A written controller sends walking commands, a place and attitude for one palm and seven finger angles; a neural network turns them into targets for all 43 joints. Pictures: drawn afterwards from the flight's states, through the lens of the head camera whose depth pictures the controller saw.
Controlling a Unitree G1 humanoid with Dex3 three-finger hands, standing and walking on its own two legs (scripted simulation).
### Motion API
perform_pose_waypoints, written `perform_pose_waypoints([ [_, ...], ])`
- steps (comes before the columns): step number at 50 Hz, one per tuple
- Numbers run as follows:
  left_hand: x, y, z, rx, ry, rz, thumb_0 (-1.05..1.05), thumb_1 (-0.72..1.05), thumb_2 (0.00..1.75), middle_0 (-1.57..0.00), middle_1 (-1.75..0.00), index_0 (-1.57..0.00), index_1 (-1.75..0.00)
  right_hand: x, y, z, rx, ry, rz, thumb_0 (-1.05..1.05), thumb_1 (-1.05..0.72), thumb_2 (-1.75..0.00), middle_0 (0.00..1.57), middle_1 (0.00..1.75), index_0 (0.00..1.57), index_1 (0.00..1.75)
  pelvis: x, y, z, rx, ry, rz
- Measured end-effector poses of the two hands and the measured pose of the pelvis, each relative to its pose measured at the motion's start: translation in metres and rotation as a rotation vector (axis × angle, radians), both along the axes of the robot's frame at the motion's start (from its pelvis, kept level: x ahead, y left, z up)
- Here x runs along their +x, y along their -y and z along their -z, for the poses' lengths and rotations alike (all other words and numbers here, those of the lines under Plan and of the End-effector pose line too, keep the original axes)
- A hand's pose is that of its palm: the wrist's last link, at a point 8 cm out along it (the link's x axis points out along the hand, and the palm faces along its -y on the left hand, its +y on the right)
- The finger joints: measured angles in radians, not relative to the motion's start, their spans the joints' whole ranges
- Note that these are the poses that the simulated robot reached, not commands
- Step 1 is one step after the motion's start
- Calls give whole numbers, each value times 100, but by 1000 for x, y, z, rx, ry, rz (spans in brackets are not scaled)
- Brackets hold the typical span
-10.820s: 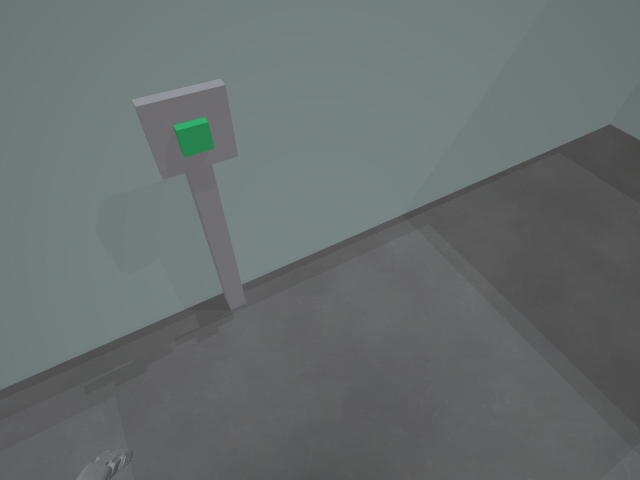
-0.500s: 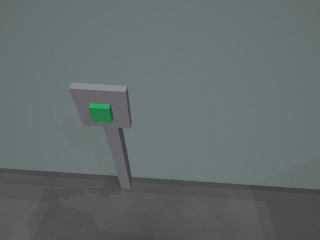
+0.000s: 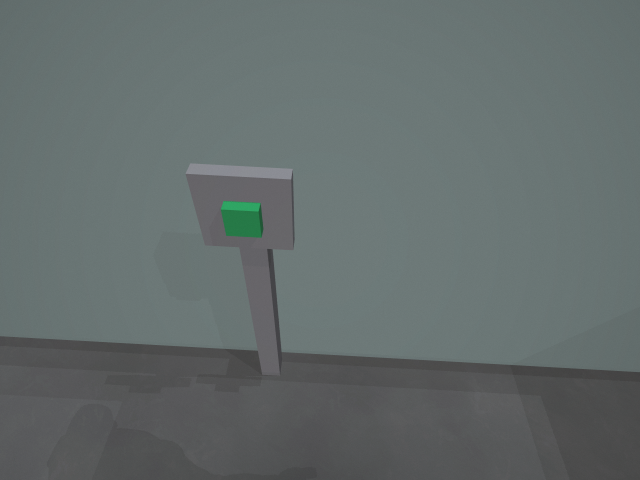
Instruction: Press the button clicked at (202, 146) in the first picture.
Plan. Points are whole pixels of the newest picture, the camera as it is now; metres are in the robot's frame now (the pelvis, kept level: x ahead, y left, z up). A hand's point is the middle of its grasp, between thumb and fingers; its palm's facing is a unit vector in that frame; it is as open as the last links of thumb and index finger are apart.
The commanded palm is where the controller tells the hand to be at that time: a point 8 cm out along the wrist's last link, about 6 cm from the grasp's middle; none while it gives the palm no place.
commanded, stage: shuffle to correct the standing spot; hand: left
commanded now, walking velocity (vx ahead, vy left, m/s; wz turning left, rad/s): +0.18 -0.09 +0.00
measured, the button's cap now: (243, 218) +0.55 +0.18 -0.02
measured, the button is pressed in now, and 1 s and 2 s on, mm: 0 0 0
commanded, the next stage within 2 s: come to a stop and stand still in 0.72 s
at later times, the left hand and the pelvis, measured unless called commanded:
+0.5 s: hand out of the picture -0.03 +0.15 -0.19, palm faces +0.00 -1.00 -0.08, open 7.4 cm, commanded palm none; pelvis +0.01 +0.01 +0.00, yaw -2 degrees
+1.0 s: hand out of the picture +0.15 +0.11 -0.16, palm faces +0.07 -0.97 -0.21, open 7.1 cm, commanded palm none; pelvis +0.08 -0.07 +0.00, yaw +2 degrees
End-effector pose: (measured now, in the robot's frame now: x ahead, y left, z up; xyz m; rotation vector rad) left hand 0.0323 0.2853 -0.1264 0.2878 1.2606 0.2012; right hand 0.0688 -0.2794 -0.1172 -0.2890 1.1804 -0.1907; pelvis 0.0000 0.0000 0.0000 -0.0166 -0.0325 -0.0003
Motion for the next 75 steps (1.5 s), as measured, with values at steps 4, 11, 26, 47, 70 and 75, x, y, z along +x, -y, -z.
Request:
perform_pose_waypoints([
  [4, -37, 15, 5, -36, -98, -25, 0, 91, 90, -20, -30, -20, -30, -22, -11, 5, 30, -60, 29, 1, -90, -90, 20, 30, 20, 30, -1, 0, -3, 0, -4, 9],
  [11, -112, 64, 14, -153, -260, -100, 0, 91, 90, -20, -30, -20, -30, -55, -32, 15, 90, -156, 55, 1, -90, -90, 20, 30, 20, 30, -5, 6, -4, -5, 3, 7],
  [26, -52, 80, 33, -239, -183, -41, 1, 91, 90, -20, -30, -20, -30, -102, -70, 18, 116, -196, 186, 0, -90, -90, 20, 30, 20, 30, 12, -5, 1, -7, 4, 42],
  [47, 112, 132, 9, -137, 138, -5, 0, 93, 90, -20, -30, -20, -30, -75, -2, 36, 168, -323, 190, 1, -90, -90, 20, 30, 20, 30, 69, 65, 6, 5, -24, -26],
  [70, 17, 75, 30, -128, -127, -128, 0, 91, 90, -20, -30, -20, -30, 103, -29, 8, 87, 52, -36, 0, -91, -90, 19, 30, 20, 30, 63, 26, 5, 12, -1, -11],
  [75, 10, 79, 24, -142, -135, -99, 0, 91, 90, -20, -30, -20, -30, 79, -41, 12, 129, 31, -5, 0, -90, -90, 20, 30, 20, 30, 57, 24, 1, 12, -12, -3],
])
